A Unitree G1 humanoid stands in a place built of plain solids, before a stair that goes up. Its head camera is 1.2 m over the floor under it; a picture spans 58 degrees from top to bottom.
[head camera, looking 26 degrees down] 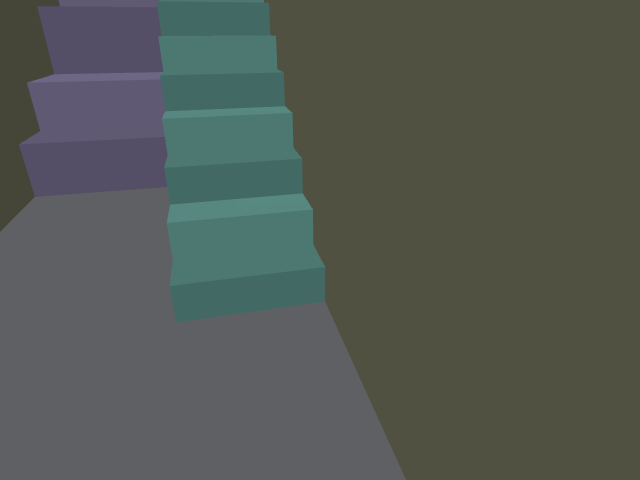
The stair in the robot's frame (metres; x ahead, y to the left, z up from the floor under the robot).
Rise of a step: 0.19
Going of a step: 0.25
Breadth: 0.70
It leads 14 degrees to the left of straight ahead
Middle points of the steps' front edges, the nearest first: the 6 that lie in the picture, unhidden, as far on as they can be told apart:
1.69 0.32 0.19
1.93 0.37 0.39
2.17 0.43 0.58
2.42 0.49 0.77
2.66 0.55 0.97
2.91 0.61 1.16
